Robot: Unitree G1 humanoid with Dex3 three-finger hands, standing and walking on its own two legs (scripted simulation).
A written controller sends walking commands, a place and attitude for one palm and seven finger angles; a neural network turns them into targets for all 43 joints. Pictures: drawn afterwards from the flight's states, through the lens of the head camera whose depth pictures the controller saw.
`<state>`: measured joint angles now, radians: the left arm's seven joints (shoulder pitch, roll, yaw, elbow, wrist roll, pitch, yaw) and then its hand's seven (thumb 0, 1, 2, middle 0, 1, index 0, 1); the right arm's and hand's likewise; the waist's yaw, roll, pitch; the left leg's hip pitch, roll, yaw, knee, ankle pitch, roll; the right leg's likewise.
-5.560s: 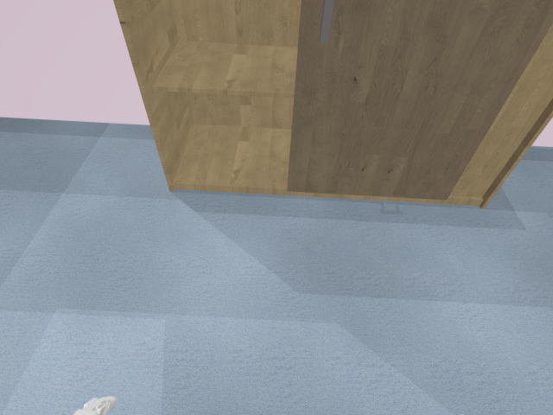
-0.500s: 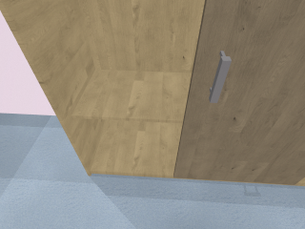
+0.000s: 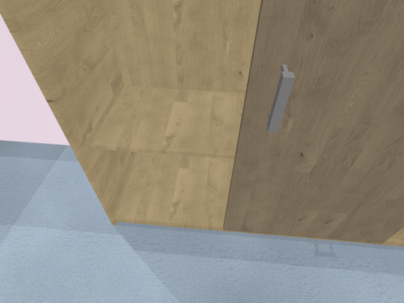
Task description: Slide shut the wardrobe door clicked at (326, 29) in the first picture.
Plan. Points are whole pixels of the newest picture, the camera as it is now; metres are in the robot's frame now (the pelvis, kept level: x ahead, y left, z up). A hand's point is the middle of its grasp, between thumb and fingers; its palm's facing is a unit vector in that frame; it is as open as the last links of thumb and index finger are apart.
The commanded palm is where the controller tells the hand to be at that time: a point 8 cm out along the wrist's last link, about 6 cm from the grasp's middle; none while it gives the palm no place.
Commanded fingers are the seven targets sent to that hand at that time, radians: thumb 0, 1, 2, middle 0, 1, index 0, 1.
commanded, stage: come to a stop and stand still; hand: right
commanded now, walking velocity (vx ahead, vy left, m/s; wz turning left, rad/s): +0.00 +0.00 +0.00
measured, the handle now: (278, 99) +0.59 -0.16 +0.11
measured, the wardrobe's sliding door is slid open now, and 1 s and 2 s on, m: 0.58 0.58 0.58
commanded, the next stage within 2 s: look again from close up in 0.02 s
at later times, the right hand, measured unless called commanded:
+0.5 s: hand out of the picture -0.02 -0.14 -0.18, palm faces +0.05 +0.99 -0.16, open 7.4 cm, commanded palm none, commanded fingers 0.00 -0.90 -0.90 0.20 0.30 0.20 0.30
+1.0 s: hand out of the picture +0.00 -0.13 -0.17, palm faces +0.05 +0.98 -0.17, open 7.4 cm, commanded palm none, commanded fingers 0.00 -0.90 -0.90 0.20 0.30 0.20 0.30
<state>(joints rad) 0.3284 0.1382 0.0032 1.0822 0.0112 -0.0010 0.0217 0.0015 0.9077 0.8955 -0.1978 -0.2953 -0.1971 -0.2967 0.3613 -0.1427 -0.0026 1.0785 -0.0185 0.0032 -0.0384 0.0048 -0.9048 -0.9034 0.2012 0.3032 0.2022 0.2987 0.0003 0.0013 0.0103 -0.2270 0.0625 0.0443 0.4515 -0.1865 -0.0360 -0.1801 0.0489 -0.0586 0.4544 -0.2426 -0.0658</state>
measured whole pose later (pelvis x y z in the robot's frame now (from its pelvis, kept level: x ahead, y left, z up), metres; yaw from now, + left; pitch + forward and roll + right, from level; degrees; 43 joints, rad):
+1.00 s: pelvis +0.01 +0.02 +0.00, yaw +0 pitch -1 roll +0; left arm 0.33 0.12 0.01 1.11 0.01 0.00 0.03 0.00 0.91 0.90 -0.20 -0.30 -0.20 -0.30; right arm 0.34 -0.10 -0.01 1.09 -0.02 -0.01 -0.04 0.00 -0.90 -0.90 0.20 0.30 0.20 0.30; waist 0.00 0.00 0.02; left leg -0.23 0.04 0.05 0.46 -0.21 -0.01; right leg -0.18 0.02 -0.05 0.46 -0.25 -0.03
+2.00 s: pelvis +0.02 +0.03 +0.00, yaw +0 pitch -1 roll +0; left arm 0.33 0.12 -0.01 1.13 0.01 -0.01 0.03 0.00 0.90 0.90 -0.20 -0.30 -0.20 -0.30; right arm 0.34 -0.11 -0.01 1.11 -0.01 -0.01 -0.04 0.00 -0.90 -0.90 0.20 0.30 0.20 0.30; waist 0.00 0.00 0.02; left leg -0.19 0.02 0.06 0.42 -0.21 0.00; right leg -0.14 0.01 -0.04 0.41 -0.25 -0.02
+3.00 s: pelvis +0.16 -0.01 -0.01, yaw -4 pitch +0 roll +0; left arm 0.39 0.09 0.03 1.14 0.00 0.02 0.05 0.00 0.90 0.90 -0.20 -0.30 -0.20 -0.30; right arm 0.18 -0.18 -0.05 1.02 -0.02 -0.03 -0.05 0.01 -0.92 -0.90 0.20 0.30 0.20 0.30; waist 0.03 -0.01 0.10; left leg -0.34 0.03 0.10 0.58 -0.22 0.04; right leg -0.20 0.05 -0.02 0.85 -0.52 -0.01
